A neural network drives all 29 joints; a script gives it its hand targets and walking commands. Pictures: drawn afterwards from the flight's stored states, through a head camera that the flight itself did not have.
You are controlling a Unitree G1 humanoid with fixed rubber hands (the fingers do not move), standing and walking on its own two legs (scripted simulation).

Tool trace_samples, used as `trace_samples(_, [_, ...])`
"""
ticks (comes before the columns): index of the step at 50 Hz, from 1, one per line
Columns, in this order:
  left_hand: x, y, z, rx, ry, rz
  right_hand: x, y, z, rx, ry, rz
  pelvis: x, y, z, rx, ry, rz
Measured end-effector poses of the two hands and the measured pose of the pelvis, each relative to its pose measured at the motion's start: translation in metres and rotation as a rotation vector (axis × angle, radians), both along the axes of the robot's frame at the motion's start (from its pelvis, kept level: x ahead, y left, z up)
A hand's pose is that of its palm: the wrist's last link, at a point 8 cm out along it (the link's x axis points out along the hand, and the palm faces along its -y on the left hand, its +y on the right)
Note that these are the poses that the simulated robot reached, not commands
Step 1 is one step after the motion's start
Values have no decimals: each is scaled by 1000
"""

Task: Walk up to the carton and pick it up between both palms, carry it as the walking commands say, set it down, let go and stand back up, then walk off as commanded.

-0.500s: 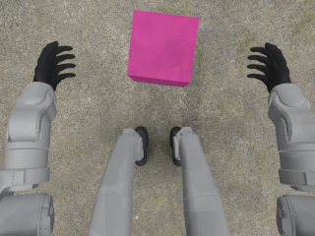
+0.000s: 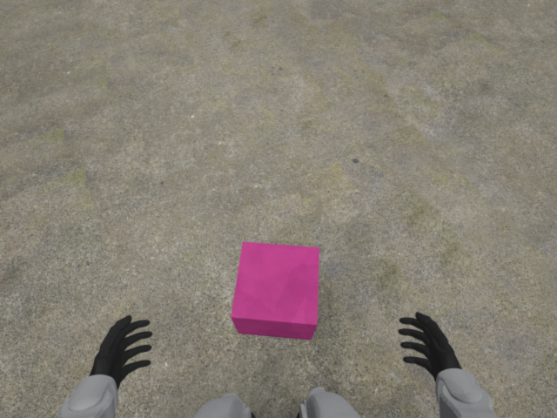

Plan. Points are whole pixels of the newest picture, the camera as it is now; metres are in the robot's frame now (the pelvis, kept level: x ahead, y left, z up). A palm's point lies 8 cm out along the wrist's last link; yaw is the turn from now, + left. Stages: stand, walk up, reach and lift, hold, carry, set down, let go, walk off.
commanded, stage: let go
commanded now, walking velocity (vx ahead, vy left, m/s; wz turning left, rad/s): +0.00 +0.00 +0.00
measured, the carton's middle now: (277, 291) +0.48 +0.00 -0.63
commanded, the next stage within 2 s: stand in 0.50 s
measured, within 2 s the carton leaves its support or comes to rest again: neither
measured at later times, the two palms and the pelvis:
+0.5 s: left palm (93, 375) +0.18 +0.25 -0.04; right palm (452, 384) +0.16 -0.23 -0.05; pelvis +0.01 +0.00 +0.02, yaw -1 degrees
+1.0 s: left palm (69, 397) +0.15 +0.28 -0.04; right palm out of the picture +0.12 -0.25 -0.07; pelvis +0.01 +0.00 +0.02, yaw -1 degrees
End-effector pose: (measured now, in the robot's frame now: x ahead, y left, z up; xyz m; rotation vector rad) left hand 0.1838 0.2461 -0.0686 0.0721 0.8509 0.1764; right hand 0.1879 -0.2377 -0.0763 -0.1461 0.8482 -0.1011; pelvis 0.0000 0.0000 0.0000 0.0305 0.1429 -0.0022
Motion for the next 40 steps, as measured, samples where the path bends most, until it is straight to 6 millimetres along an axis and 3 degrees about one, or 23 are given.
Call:
trace_samples(6, [2,4,17,8,-43,3,-8,0,17,-5,-27,-8,17,2,12,-4,-60,-7])
trace_samples(13, [9,4,29,6,-79,-2,-10,5,22,2,-21,5,21,3,18,-7,-92,-10])
trace_samples(26, [-6,6,32,2,-85,8,-26,4,24,1,-31,-4,9,3,21,-7,-127,-11])
trace_samples(32, [-23,20,23,52,-53,44,-45,-6,12,-15,-11,-43,10,3,21,-7,-126,-11])
trace_samples(40, [-27,29,31,90,-126,54,-52,-12,12,-35,-56,-62,9,3,21,-7,-127,-11])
